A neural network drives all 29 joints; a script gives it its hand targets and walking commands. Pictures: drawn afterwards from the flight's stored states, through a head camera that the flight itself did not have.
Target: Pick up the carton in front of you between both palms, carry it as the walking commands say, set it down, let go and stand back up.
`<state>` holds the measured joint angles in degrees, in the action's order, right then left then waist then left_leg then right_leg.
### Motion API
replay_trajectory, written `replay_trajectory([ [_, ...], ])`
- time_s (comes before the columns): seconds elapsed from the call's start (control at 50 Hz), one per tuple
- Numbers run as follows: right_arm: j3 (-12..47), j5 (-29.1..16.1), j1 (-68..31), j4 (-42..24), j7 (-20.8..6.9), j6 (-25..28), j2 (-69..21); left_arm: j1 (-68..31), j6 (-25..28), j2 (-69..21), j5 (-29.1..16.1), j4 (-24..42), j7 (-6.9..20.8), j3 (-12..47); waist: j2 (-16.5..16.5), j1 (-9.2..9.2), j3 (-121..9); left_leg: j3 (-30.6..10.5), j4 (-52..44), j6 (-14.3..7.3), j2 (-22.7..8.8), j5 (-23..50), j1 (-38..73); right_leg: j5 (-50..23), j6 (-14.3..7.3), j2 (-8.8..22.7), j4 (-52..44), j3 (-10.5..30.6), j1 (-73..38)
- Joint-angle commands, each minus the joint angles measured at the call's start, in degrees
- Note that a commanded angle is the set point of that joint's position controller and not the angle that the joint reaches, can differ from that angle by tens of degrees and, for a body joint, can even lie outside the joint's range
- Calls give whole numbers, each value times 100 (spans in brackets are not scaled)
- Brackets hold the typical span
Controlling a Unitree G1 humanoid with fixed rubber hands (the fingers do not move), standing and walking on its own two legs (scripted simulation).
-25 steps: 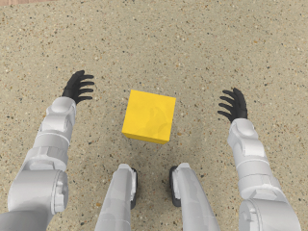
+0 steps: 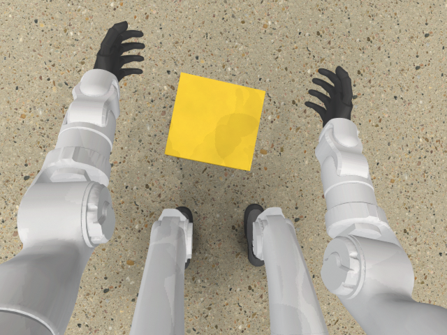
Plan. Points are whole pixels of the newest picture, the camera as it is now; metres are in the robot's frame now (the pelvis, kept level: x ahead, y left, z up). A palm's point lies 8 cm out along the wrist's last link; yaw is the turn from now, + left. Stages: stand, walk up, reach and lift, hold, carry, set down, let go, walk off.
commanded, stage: reach and lift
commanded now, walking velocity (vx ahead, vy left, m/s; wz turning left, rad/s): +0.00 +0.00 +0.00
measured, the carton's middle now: (213, 128) +0.46 +0.02 -0.46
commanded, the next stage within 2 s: none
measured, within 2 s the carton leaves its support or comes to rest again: leaves its support in 1.44 s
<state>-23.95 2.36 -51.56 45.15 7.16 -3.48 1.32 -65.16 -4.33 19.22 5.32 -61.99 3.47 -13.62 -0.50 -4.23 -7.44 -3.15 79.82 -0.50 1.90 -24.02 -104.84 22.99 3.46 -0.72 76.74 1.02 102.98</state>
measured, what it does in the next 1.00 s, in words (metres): lowers itself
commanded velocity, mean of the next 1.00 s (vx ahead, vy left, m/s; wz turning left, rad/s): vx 0.00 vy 0.00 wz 0.00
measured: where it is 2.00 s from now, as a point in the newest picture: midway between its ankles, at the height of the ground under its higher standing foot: (219, 247)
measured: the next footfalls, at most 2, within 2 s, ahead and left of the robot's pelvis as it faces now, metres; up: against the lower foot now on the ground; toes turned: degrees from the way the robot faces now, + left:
none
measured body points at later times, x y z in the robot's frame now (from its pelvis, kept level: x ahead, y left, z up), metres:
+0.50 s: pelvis -0.05 -0.01 -0.18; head +0.31 +0.02 +0.09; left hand +0.50 +0.19 -0.36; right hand +0.45 -0.18 -0.36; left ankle +0.07 +0.11 -0.55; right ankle +0.08 -0.14 -0.55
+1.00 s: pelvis -0.04 -0.01 -0.21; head +0.32 +0.03 +0.06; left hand +0.50 +0.18 -0.40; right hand +0.47 -0.17 -0.39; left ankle +0.07 +0.11 -0.55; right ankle +0.08 -0.14 -0.55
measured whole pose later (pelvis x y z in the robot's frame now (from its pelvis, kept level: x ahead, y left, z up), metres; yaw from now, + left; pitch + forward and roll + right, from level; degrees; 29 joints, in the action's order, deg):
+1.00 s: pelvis -0.04 -0.01 -0.21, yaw -2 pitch +39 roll -4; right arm -8.9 -15.2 -72.6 63.5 10.6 1.3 10.5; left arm -79.4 0.1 25.7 -11.7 -69.6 -1.9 3.8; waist 3.5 -2.3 14.3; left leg -3.2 124.9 -0.1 0.7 -32.1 -131.9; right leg 30.4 5.1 -4.1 121.3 0.9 130.3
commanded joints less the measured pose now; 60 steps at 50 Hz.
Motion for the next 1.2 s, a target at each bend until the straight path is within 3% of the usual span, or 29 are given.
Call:
replay_trajectory([
  [0.0,144,-188,-554,-353,21,260,536,-934,215,477,-202,623,-130,130,-701,5,-4863,-48,207,191,112,2602,3297,-1773,223,-411,436,-613,-980],
  [0.12,787,-879,-703,-646,220,369,894,-1133,318,952,-866,1195,-294,655,-764,112,-5987,80,1344,195,72,2862,3117,-2139,216,-385,1526,-596,-954],
  [0.22,1115,-1234,-1120,-1006,377,210,1024,-1521,257,1243,-1255,1488,-315,870,-787,158,-6319,265,1907,185,9,2121,2647,-1820,168,-370,2183,-621,-1203],
  [0.34,1060,-1251,-1904,-502,478,45,1081,-2133,170,1431,-1374,760,-276,980,-528,133,-4965,297,2273,139,-131,450,1278,-589,176,-254,2608,-586,-876],
  [0.42,1046,-1248,-2495,125,479,103,1140,-2564,230,1498,-1477,61,-283,1132,-394,114,-4231,216,2541,77,-242,-120,709,-130,170,-176,2922,-562,-622],
  [0.52,1205,-1429,-2920,801,425,285,1181,-2989,391,1606,-1653,-368,-370,1388,-359,136,-3955,99,2903,29,-311,-75,602,-196,154,-149,3368,-541,-526],
  [0.6,1569,-1910,-2997,1266,343,420,1092,-3198,544,1678,-1760,-263,-490,1612,-550,356,-4240,70,3144,20,-359,402,966,-569,140,-200,3672,-520,-412],
  [0.7,1873,-2266,-3210,1158,298,505,1124,-3262,598,1656,-1709,31,-588,1585,-641,712,-4369,95,3354,11,-347,956,1342,-840,130,-335,3899,-525,-88],
  [0.74,1882,-2252,-3070,1132,314,520,1110,-3154,586,1509,-1729,131,-590,1632,-676,672,-4553,82,3435,20,-321,1219,1626,-975,124,-381,3943,-558,-73],
  [0.78,1793,-2166,-2793,1208,356,529,1109,-2996,556,1322,-1770,139,-573,1721,-727,505,-4624,55,3451,47,-289,1316,1785,-1022,119,-400,3926,-612,3],
  [0.84,1551,-1950,-2561,1417,378,529,1149,-2799,518,1124,-1779,-58,-527,1761,-746,279,-4136,-35,3361,91,-256,1107,1509,-855,113,-383,3874,-637,302],
  [0.88,1440,-1815,-2578,1441,369,544,1172,-2751,515,1051,-1756,-160,-516,1749,-742,222,-3864,-74,3306,105,-243,974,1267,-773,103,-371,3860,-625,410],
  [1.0,1461,-1726,-2936,1323,349,612,1059,-2857,568,963,-1667,-398,-554,1686,-529,347,-3562,-25,3190,58,-216,657,684,-654,118,-370,3817,-550,187],
  [1.12,1794,-1842,-3319,1413,371,673,314,-3286,665,372,-1680,-500,-615,1894,-322,501,-3692,63,3124,-28,-149,540,597,-655,118,-484,3752,-503,-133],
  [1.16,1688,-1672,-3291,1512,402,684,176,-3348,669,84,-1618,-553,-616,1933,-364,407,-3658,67,3089,-8,-103,467,607,-629,102,-538,3736,-545,-174],
  [1.18,1838,-1634,-3588,1401,297,680,-496,-3641,657,-665,-1640,-408,-493,2154,-397,370,-3665,61,3083,-26,-63,450,649,-630,86,-603,3748,-573,-148],
])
